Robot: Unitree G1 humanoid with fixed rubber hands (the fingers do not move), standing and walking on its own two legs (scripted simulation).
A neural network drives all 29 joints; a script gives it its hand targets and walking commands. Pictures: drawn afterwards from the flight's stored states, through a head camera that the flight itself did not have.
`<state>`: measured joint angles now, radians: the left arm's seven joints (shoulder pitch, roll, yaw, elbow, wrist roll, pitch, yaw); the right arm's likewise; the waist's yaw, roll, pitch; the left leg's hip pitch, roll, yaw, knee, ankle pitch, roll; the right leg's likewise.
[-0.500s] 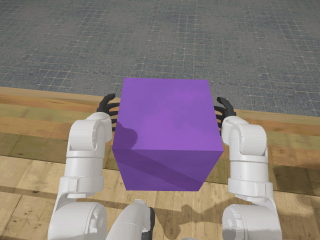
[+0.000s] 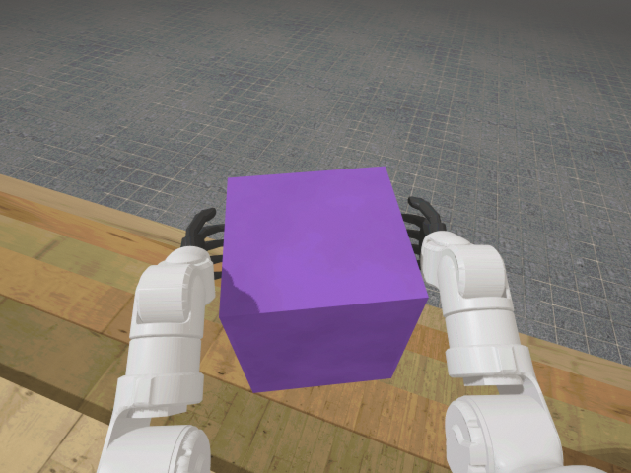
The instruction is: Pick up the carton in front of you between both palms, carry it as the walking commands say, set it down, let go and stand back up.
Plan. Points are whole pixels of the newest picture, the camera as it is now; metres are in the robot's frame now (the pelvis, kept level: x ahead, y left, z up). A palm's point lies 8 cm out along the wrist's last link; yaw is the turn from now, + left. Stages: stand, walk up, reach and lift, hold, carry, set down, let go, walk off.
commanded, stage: carry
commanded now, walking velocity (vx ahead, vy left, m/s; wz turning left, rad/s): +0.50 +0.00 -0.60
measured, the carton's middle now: (315, 285) +0.35 +0.01 +0.04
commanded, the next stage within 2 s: none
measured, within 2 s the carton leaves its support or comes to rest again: neither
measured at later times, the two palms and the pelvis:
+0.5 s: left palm (307, 153) +0.74 +0.04 -0.01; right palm (441, 191) +0.64 -0.25 -0.02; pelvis +0.36 -0.02 -0.10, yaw -12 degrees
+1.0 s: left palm (340, 162) +1.32 -0.09 -0.43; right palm (412, 181) +1.20 -0.37 -0.42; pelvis +0.90 -0.10 -0.56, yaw -24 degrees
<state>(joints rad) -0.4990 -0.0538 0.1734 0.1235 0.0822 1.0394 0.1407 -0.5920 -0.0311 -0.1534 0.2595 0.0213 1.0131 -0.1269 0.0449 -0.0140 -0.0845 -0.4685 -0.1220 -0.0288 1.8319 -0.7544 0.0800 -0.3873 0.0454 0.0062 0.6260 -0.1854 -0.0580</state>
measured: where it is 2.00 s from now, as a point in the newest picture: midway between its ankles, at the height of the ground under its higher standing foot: (346, 276)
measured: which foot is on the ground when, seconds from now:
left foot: up 0.00-0.22, down 0.24-0.52, up 0.54-0.88, down 0.90-1.00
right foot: down 0.00-0.34, up 0.36-0.58, down 0.60-0.88, up 0.90-1.00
